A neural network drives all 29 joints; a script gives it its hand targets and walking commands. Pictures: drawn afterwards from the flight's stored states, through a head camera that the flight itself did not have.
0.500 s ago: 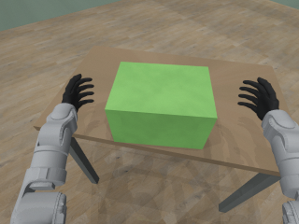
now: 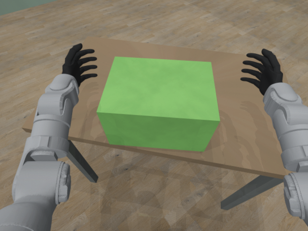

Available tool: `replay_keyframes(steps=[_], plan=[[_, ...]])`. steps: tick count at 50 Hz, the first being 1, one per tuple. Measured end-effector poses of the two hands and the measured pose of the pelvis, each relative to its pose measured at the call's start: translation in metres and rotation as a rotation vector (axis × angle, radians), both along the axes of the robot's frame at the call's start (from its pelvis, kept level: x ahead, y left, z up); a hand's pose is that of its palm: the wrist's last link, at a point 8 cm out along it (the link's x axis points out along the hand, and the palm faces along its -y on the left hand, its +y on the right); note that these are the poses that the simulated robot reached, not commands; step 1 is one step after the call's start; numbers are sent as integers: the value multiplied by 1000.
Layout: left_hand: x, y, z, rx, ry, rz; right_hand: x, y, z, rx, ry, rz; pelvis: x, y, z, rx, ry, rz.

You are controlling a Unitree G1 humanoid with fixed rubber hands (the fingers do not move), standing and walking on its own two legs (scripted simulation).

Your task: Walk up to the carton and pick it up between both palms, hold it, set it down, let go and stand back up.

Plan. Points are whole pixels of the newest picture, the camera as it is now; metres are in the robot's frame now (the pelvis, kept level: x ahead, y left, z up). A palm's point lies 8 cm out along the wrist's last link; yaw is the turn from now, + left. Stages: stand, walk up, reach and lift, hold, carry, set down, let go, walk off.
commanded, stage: reach and lift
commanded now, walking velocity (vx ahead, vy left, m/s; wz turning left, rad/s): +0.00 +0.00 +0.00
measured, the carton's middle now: (159, 104) +0.46 +0.00 +0.02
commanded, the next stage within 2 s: none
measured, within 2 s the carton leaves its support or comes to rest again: neither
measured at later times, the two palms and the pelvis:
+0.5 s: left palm (76, 101) +0.43 +0.23 +0.08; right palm (246, 102) +0.41 -0.24 +0.08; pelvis -0.01 +0.00 -0.01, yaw +1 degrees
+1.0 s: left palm (85, 104) +0.43 +0.21 +0.06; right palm (245, 99) +0.42 -0.24 +0.08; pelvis -0.04 +0.00 -0.02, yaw -1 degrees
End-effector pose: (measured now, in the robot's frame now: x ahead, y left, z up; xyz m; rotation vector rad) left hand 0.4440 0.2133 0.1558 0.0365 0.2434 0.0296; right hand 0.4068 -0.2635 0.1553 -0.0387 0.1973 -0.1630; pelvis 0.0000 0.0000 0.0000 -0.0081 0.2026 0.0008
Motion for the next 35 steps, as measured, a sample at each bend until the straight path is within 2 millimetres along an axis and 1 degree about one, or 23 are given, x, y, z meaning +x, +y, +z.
replay_keyframes(steps=[6,9,13,19,22,24,29,31,33,35], plan=[[8,-2,-4,5,7,-4,12,4,-7,7,17,-4,1,1,-1,-3,15,4],[9,-1,-10,12,11,-5,15,6,-13,10,18,-4,2,2,-2,-6,25,7],[5,2,-30,14,30,-1,14,9,-32,5,39,1,2,2,-3,-8,29,8],[-13,9,-70,26,68,18,3,16,-70,12,69,-1,-2,2,-6,-11,44,13],[-18,12,-80,33,60,33,2,19,-80,22,63,-8,-6,1,-8,-16,76,16],[-17,12,-79,43,39,40,5,20,-80,29,44,-12,-10,1,-10,-19,105,18],[-5,6,-62,55,-22,34,17,20,-68,25,7,-14,-19,1,-16,-23,163,17],[-1,3,-57,49,-33,29,19,18,-64,17,11,-17,-22,1,-17,-21,169,14],[0,0,-57,43,-26,24,18,16,-63,11,26,-25,-25,0,-18,-19,165,10],[-2,-3,-62,38,-12,15,15,13,-65,2,39,-31,-27,0,-18,-17,156,6]])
